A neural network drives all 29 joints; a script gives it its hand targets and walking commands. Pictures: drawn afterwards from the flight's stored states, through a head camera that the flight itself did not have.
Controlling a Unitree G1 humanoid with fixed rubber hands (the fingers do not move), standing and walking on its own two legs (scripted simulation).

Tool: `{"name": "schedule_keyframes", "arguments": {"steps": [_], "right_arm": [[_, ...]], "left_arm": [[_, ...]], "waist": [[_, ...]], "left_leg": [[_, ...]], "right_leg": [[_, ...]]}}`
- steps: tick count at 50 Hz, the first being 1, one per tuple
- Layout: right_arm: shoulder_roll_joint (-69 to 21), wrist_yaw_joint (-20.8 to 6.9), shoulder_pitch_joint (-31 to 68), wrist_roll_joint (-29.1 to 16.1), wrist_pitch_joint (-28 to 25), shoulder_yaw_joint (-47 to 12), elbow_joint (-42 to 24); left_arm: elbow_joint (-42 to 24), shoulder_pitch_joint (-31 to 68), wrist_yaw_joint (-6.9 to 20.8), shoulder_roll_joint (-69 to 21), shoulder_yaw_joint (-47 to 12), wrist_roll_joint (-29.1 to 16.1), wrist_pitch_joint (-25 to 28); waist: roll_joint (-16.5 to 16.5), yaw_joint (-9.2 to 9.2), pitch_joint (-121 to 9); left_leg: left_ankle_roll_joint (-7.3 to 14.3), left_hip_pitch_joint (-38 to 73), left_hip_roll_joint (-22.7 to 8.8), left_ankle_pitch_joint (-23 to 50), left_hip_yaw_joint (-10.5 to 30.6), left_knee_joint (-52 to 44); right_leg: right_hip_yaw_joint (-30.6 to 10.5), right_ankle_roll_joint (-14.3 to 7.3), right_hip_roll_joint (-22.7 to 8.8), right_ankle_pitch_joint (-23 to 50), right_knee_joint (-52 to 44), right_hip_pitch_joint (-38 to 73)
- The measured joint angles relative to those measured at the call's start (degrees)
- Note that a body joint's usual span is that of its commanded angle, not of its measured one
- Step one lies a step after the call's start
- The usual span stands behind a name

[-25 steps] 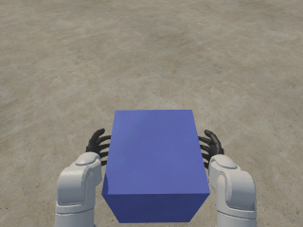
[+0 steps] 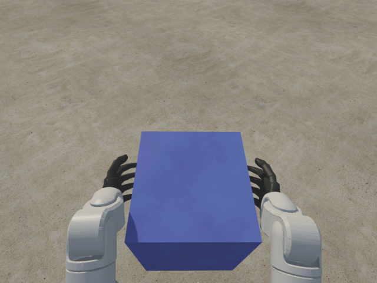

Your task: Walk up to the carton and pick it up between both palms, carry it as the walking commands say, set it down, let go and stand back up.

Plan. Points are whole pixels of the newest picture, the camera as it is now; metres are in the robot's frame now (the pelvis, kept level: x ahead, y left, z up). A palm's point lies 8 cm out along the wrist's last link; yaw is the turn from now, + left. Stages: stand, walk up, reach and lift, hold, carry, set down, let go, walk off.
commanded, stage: carry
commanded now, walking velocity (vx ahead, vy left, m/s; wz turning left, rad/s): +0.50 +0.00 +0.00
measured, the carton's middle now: (190, 205) +0.28 +0.00 +0.01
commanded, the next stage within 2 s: none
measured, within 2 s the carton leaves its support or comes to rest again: neither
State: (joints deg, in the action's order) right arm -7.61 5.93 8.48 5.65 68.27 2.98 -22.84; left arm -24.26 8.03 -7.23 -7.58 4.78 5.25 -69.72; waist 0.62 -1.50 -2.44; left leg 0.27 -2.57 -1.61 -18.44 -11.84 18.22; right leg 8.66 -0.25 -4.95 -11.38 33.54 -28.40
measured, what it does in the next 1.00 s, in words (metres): walks ahead: right foot, then left foot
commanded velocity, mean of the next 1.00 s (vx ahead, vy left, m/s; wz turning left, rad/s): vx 0.24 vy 0.00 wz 0.00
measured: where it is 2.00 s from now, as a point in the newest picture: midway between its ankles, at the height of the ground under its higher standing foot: (183, 211)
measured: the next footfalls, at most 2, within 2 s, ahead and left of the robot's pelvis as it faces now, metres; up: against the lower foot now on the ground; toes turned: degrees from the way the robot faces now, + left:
right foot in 0.06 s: +0.19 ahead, -0.11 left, +0.00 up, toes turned -11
left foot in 0.46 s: +0.49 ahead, +0.12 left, +0.00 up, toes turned +12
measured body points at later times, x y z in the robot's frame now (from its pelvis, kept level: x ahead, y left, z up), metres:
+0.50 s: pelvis +0.36 +0.01 -0.02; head +0.35 +0.01 +0.43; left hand +0.64 +0.15 +0.07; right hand +0.64 -0.14 +0.07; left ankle +0.45 +0.11 -0.74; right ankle +0.16 -0.11 -0.73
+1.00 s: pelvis +0.60 -0.01 +0.00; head +0.64 -0.03 +0.45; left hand +0.90 +0.14 +0.07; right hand +0.90 -0.15 +0.06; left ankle +0.51 +0.10 -0.74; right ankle +0.63 -0.09 -0.74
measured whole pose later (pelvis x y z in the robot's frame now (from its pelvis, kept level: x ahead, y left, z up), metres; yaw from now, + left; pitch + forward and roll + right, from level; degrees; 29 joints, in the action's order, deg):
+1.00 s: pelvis +0.60 -0.01 +0.00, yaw +2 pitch +6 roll -1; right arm -8.0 5.6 11.3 7.0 68.1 5.7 -19.5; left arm -17.6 12.9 -6.9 -8.3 6.4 5.2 -68.4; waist 3.3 -0.2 -2.8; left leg -3.2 -11.8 -4.1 -18.6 -6.4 27.7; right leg 12.6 -3.4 -1.1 -10.6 24.9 -20.2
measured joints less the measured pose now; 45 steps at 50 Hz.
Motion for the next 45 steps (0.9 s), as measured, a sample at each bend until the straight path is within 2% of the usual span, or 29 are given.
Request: {"name": "schedule_keyframes", "arguments": {"steps": [2,3,5,7,8,10,12,17,22,24,25,26,28,30,32,36,38,39,40,43,45], "right_arm": [[-0.02,-0.06,0.22,0.34,0.61,-0.16,0.05],[-0.01,-0.09,0.44,0.58,0.93,0.02,0.1],[-0.03,-0.19,0.91,0.94,1.28,1.27,1.29],[-0.05,-0.25,1.05,1.39,1.56,1.99,2.99],[-0.03,-0.24,0.93,1.58,1.7,2.0,3.62],[0.03,-0.21,0.56,1.7,1.71,1.53,4.43],[0.01,-0.19,0.6,1.59,1.55,1.01,4.46],[-0.1,-0.11,1.08,0.88,0.71,0.72,1.4],[0.0,-0.12,0.23,0.74,0.43,0.66,0.22],[-0.07,-0.19,0.73,0.69,0.4,0.73,1.8],[-0.13,-0.21,1.21,0.76,0.15,0.66,3.32],[-0.2,-0.23,1.8,0.87,0.23,0.82,4.5],[-0.32,-0.21,2.56,0.67,0.57,1.46,5.35],[-0.35,-0.16,2.48,0.56,0.58,1.66,5.04],[-0.25,0.01,1.87,0.4,0.41,1.44,3.88],[-0.25,0.09,1.93,0.16,-0.52,1.07,1.52],[-0.33,0.05,2.37,0.16,-0.7,0.88,0.6],[-0.35,0.02,2.57,0.22,-0.64,0.72,0.27],[-0.34,-0.02,2.74,0.29,-0.58,0.73,0.17],[-0.37,-0.35,3.05,0.75,-0.44,1.95,1.82],[-0.32,-0.42,2.84,1.24,-0.18,2.54,2.91]], "left_arm": [[0.05,-0.13,0.07,0.02,0.12,-0.04,-0.24],[0.56,0.18,0.11,-0.02,0.15,-0.08,-0.26],[3.49,1.2,0.2,-0.14,-0.11,0.0,0.39],[6.64,2.47,0.34,-0.31,0.27,0.14,0.39],[7.65,2.68,0.4,-0.35,0.5,0.1,0.31],[8.17,2.2,0.42,-0.3,0.78,-0.04,0.16],[7.13,1.36,0.28,-0.18,0.92,-0.33,0.15],[2.7,0.49,-0.48,-0.05,0.63,-1.46,0.95],[1.93,1.06,-0.49,-0.12,0.26,-1.15,0.27],[2.77,1.68,-0.37,-0.15,0.82,-0.61,-0.37],[3.61,2.12,-0.29,-0.2,1.51,-0.39,-0.66],[4.42,2.6,-0.21,-0.27,2.03,-0.19,-0.98],[5.03,3.39,-0.14,-0.39,2.33,0.2,-1.55],[5.07,3.54,-0.02,-0.41,2.11,0.45,-1.46],[4.51,3.12,0.08,-0.36,1.7,0.26,-0.89],[1.92,2.94,0.06,-0.37,1.47,-0.05,0.13],[0.51,2.74,0.03,-0.34,1.52,-0.2,0.47],[-0.1,2.6,0.02,-0.33,1.58,-0.25,0.48],[-0.26,2.47,0.03,-0.33,1.53,-0.28,0.6],[2.73,2.99,0.06,-0.39,1.03,0.03,1.43],[5.43,4.35,0.21,-0.63,1.33,0.23,1.18]], "waist": [[0.78,0.47,-1.85],[1.25,0.67,-2.83],[3.54,1.24,-4.25],[2.81,1.68,-4.55],[2.02,1.91,-4.34],[0.5,2.42,-3.41],[-0.65,2.85,-2.08],[-1.2,2.77,0.26],[-1.43,1.42,-1.63],[-2.12,0.65,-2.38],[-3.11,0.17,-2.18],[-3.14,-0.28,-1.58],[-2.38,-0.75,0.37],[-2.06,-0.89,2.09],[-2.14,-0.72,3.13],[-2.34,-0.49,4.64],[-2.26,0.27,4.64],[-2.51,0.69,4.15],[-2.39,0.87,3.28],[2.22,0.83,0.26],[3.1,1.03,-0.68]], "left_leg": [[-1.34,2.02,-0.86,-3.95,0.6,2.22],[-2.02,2.14,-1.65,-6.61,1.21,5.16],[-2.49,-2.4,-4.57,-8.51,3.85,18.26],[-1.9,-10.43,-2.85,-8.55,7.82,34.45],[-1.67,-14.29,-1.84,-7.91,8.5,40.23],[-1.68,-20.42,-0.83,-5.89,8.29,44.55],[-1.92,-24.4,-0.75,-4.64,7.38,40.96],[-2.35,-28.24,-2.22,3.72,5.57,22.69],[-0.6,-24.71,-1.86,11.85,1.49,8.75],[1.74,-22.24,-0.99,15.36,-0.18,8.44],[2.71,-21.82,-0.39,13.38,-1.07,11.11],[3.27,-21.17,-0.35,10.48,-1.38,12.84],[3.47,-18.75,-0.74,6.79,-1.31,12.77],[2.37,-15.59,-0.8,6.68,-1.22,9.73],[2.13,-12.42,-0.64,6.65,-1.27,6.18],[0.74,-7.46,-0.66,5.01,-0.37,2.77],[-0.41,-5.45,-0.93,2.68,-0.11,3.49],[-1.04,-4.69,-0.86,0.87,-0.13,4.82],[-1.67,-4.47,-1.0,-1.39,0.18,7.0],[-3.05,-6.68,-4.17,-5.32,3.62,13.7],[-3.71,-8.62,-3.58,-6.42,6.02,15.41]], "right_leg": [[2.35,-0.47,0.6,2.83,-4.99,2.16],[3.31,-1.37,0.88,5.44,-5.76,3.24],[5.49,-3.19,2.21,2.31,-1.75,3.63],[6.31,-3.93,2.09,-1.91,-1.49,5.34],[6.44,-3.69,1.91,-2.52,-2.79,6.76],[6.35,-3.13,1.91,-2.37,-6.78,10.4],[5.84,-2.85,2.03,-2.09,-11.1,14.43],[4.67,-1.26,2.33,-3.57,-18.5,24.31],[3.77,1.73,1.31,-10.53,-18.34,32.69],[2.65,2.8,-0.62,-15.77,-10.78,32.95],[1.42,2.53,-2.41,-15.08,-2.61,30.41],[-1.46,2.33,-2.28,-15.86,7.54,26.41],[-5.21,1.57,-0.28,-17.87,24.52,17.63],[-5.64,1.36,0.47,-17.64,30.3,10.26],[-5.15,1.38,0.4,-15.89,25.21,5.31],[-3.58,1.95,0.93,-7.17,5.69,1.68],[-1.48,1.79,1.4,1.77,-3.41,2.23],[-0.38,1.42,1.3,8.64,-7.23,2.99],[0.35,-0.21,1.21,12.41,-8.09,3.77],[3.01,-3.2,3.7,3.89,-6.39,5.13],[3.78,-3.86,3.93,2.2,-7.03,5.93]]}}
